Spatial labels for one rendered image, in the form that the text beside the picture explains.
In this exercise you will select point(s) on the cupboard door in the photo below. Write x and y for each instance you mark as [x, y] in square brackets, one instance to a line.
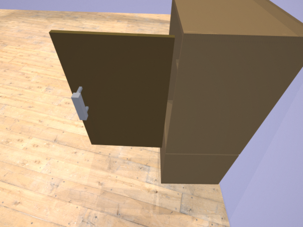
[125, 83]

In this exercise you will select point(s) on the handle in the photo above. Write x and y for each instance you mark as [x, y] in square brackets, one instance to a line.
[79, 105]

